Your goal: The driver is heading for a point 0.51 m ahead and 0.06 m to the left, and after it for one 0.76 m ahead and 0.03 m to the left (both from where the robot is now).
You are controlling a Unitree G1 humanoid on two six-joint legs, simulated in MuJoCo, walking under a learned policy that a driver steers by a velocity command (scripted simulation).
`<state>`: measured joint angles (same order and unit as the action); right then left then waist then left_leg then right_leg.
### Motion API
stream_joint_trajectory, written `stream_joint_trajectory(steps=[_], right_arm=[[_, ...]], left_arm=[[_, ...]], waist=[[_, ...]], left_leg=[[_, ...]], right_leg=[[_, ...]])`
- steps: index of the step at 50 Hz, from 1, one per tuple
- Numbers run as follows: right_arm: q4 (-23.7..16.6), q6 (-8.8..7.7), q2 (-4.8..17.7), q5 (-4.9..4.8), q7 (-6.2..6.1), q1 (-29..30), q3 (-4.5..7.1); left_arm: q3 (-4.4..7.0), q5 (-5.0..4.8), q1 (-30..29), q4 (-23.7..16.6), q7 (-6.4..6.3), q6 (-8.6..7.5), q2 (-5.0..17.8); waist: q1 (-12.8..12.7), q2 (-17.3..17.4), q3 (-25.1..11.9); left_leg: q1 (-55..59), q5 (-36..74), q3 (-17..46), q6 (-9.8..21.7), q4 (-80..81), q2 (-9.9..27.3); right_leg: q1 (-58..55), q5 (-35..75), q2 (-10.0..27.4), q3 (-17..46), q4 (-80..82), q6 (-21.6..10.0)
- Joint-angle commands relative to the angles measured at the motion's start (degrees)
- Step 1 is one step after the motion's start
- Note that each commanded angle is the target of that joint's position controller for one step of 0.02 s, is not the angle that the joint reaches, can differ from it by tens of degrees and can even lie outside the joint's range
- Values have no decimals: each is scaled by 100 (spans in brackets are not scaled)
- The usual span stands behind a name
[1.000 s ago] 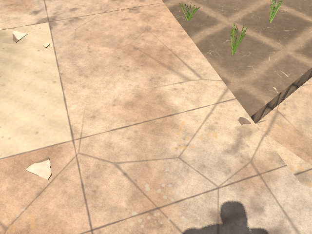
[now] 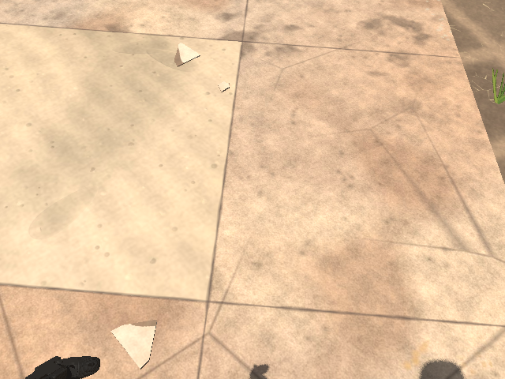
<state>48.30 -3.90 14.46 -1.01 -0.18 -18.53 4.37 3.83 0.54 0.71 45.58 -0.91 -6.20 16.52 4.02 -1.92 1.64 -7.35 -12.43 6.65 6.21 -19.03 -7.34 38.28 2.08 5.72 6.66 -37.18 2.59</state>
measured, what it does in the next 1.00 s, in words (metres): walks ahead, turning left: right foot, then left foot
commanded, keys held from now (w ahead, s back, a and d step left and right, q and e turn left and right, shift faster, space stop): w+q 0.50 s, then q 0.16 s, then e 0.34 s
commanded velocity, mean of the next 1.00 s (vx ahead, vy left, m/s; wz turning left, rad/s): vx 0.35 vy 0.00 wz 0.40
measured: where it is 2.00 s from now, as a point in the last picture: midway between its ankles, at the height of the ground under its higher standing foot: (209, 376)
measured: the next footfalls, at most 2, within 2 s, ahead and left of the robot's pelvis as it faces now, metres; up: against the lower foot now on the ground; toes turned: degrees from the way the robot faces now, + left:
right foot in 0.16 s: +0.29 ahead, -0.14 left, +0.00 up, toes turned +10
left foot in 0.66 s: +0.48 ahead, +0.19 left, +0.00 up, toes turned +26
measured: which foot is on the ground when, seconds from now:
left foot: down 0.00-0.18, up 0.20-0.64, down 0.66-1.00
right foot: up 0.00-0.14, down 0.16-0.66, up 0.68-1.00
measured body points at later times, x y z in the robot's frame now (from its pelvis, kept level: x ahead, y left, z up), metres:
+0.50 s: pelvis +0.28 -0.03 +0.00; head +0.31 -0.01 +0.45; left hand +0.22 +0.26 -0.13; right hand +0.54 -0.22 -0.09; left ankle +0.38 +0.17 -0.68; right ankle +0.25 -0.15 -0.75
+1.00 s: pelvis +0.44 +0.08 -0.01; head +0.47 +0.10 +0.44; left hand +0.43 +0.38 -0.13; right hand +0.69 -0.09 -0.11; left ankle +0.45 +0.17 -0.75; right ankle +0.54 -0.05 -0.71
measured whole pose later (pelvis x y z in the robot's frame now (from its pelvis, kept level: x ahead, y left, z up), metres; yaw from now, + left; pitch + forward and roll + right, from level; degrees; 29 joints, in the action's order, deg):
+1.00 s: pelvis +0.44 +0.08 -0.01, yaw +22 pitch +2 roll +1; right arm 42.6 -1.7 12.9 1.7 -0.5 -7.4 2.3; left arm 2.6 -0.7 11.0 47.3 -1.5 1.2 16.1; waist -0.6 -2.5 1.6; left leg -16.5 -9.1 -6.0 4.4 -23.8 -2.8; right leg 29.1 -18.5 6.0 1.8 -48.7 3.9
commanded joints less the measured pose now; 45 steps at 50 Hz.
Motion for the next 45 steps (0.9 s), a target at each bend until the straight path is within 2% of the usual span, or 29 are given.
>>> stream_joint_trajectory(steps=[1, 4, 6, 7, 8, 9, 10, 11, 12, 13, 14, 16, 18, 20, 24, 27, 29, 31, 32, 33, 34, 35, 36, 37, 38, 39, 41, 43, 45], right_arm=[[-271, -32, 920, -41, -57, -156, 213], [-241, 43, 886, -50, -101, -339, 204], [-293, 94, 942, -22, -139, -292, 225], [-362, 107, 882, -13, -136, -169, 198], [-486, 84, 656, 28, -100, -16, 107], [-619, 40, 332, -5, -85, -461, 9], [-691, 7, 371, -107, -78, -921, -59], [-621, 25, 964, -172, -84, -633, 73], [-724, 62, 1095, -124, -88, -97, 115], [-817, 75, 999, -56, -85, 183, 120], [-863, 98, 902, -13, -70, 272, 144], [-908, 169, 593, -77, -26, 142, 99], [-1064, 218, 473, -61, -18, 293, 66], [-1192, 222, 460, -29, 3, 478, 48], [-1382, 143, 376, -39, 153, 1117, -18], [-1613, 133, 371, -13, 263, 1622, -30], [-1733, 142, 506, 15, 331, 1623, 38], [-1632, 161, 811, 46, 357, 957, 204], [-1415, 169, 1088, 46, 315, 137, 365], [-1306, 218, 1511, 57, 175, -463, 512], [-1500, 241, 2000, 155, 60, -105, 466], [-1795, 212, 1663, 215, 123, -154, 340], [-1692, 198, 1240, 214, 170, 24, 220], [-1552, 177, 950, 93, 181, 320, 123], [-1517, 157, 728, 78, 175, 613, 30], [-1469, 139, 647, 148, 168, 871, -14], [-1328, 48, 665, 314, 163, 1158, -14], [-1192, -17, 637, 349, 109, 1345, -16], [-1070, 0, 720, 325, 31, 1363, 19]], left_arm=[[14, -64, -642, -531, 76, -102, 284], [43, -88, -809, -685, 178, -192, 463], [88, -112, -533, -660, 207, -264, 599], [157, -98, 13, -528, 185, -297, 730], [249, -3, 860, -393, 148, -326, 976], [380, 106, 1818, -302, 85, -288, 1454], [371, -33, 2070, -114, 128, -191, 1321], [227, -108, 1753, -265, 121, -131, 763], [158, -86, 1444, -342, 94, -59, 536], [117, -38, 1160, -325, 96, -19, 457], [75, 5, 1013, -300, 97, -18, 346], [88, 5, 944, -221, 116, -48, 352], [147, -33, 982, -138, 127, -98, 495], [205, -32, 1035, -80, 119, -105, 648], [241, -65, 1134, -23, 84, -29, 805], [268, -122, 1317, 45, 45, 83, 955], [307, -190, 1355, 57, 5, 181, 1107], [354, -269, 1284, -2, -52, 267, 1255], [321, -288, 1222, -49, -70, 294, 1167], [229, -128, 1410, -130, -52, 265, 933], [-20, 241, 2137, -260, 69, 180, 183], [-23, -22, 2233, -162, 150, 100, 682], [72, -269, 1545, -191, 160, 138, 960], [26, -250, 1374, -227, 123, 194, 821], [11, -163, 1294, -126, 58, 283, 749], [23, -141, 1431, -73, 22, 396, 740], [17, -133, 1832, 105, -35, 554, 592], [-9, -94, 1831, 148, -89, 594, 469], [-32, -76, 1552, 84, -100, 621, 433]], waist=[[80, 667, -30], [79, 707, -116], [-117, 922, -197], [-418, 988, -441], [-843, 850, -1129], [-940, -183, -2150], [-775, -1673, -2594], [-862, -896, -1735], [-899, -390, -1003], [-766, -120, -459], [-621, -194, -220], [-460, -389, -97], [-432, -302, -48], [-448, -207, -69], [-668, -137, 33], [-802, -118, 207], [-698, -266, 88], [-282, -424, -357], [166, -269, -765], [408, 377, -1185], [-400, 1932, -1833], [14, 1271, -3300], [144, 636, -2612], [-53, 389, -1827], [-213, 260, -1364], [-452, 394, -1155], [-729, 598, -1048], [-784, 656, -979], [-655, 710, -934]], left_leg=[[-609, 717, 1056, 567, 493, 1202], [138, 870, 1552, 548, -102, 1420], [331, 1303, 1817, 495, -460, 1517], [250, 1789, 1758, 379, -862, 1344], [-243, 1874, 1471, 188, -1966, 1053], [-1893, 517, 725, -262, -3885, 361], [-3293, -2173, 407, -418, -5163, 217], [-3827, -1875, 495, -448, -5681, 657], [-3875, -1379, 234, -484, -5749, 865], [-3721, -1019, 119, -505, -5486, 1040], [-3524, -793, 115, -491, -5207, 1224], [-3199, -631, -27, -494, -4942, 1400], [-3325, -400, -82, -554, -4603, 1485], [-3465, 79, -99, -613, -4126, 1526], [-3159, 1291, -444, -556, -2721, 1413], [-2959, 1383, -769, -477, -1981, 1232], [-2677, 1007, -955, -345, -1711, 1024], [-1749, 642, -1186, -114, -1468, 609], [-623, 1166, -1196, 84, -1033, 391], [887, 2824, -368, 394, -964, 935], [2625, 5913, 1848, 1334, -1672, 2557], [2840, 4859, 3068, 1969, -1008, 3258], [2250, 4417, 2188, 1632, -790, 2876], [1479, 3848, 1521, 1303, -677, 2566], [652, 3515, 1163, 1100, -479, 2350], [-155, 3419, 832, 1009, -265, 2229], [-1101, 3497, 220, 988, 78, 2056], [-1248, 3463, -213, 906, 178, 1966], [-1091, 2917, -372, 845, 268, 1992]], right_leg=[[-796, 544, -440, -337, 656, -14], [-734, 17, -550, -215, 1074, -115], [-1155, -535, -608, -256, 1201, -263], [-1926, -485, -640, -366, 1429, -430], [-3368, -407, -125, 11, 1220, -770], [-5646, -852, 1191, 1751, 1142, -1492], [-6474, -2077, 2020, 3787, 1690, -2004], [-5822, -2942, 1848, 3374, 1894, -1744], [-4982, -2694, 1569, 2457, 2007, -1470], [-4132, -2050, 1300, 1797, 2216, -1363], [-3626, -1589, 1091, 1315, 2376, -1288], [-3104, -1138, 903, 650, 2687, -1280], [-3024, -626, 940, 217, 2876, -1399], [-3153, -153, 973, -174, 2941, -1451], [-3298, 235, 757, -1055, 2919, -1223], [-3587, 991, 814, -1398, 2642, -1074], [-3903, 2076, 893, -1555, 2131, -921], [-4000, 3359, 840, -1683, 1022, -751], [-3649, 3172, 642, -1813, -52, -560], [-2406, 1255, 331, -1861, -1706, -200], [-328, -4433, -495, -1466, -3822, 126], [-189, -4493, -557, -235, -4608, 67], [39, -3876, -253, -199, -4487, -8], [230, -3423, -14, -344, -3907, -35], [-69, -3188, 166, -325, -3477, -2], [-662, -3002, 256, -271, -3155, 27], [-1564, -2576, 156, -372, -2738, 124], [-1775, -2247, 117, -345, -1981, 179], [-1782, -1855, 111, -394, -1433, 180]])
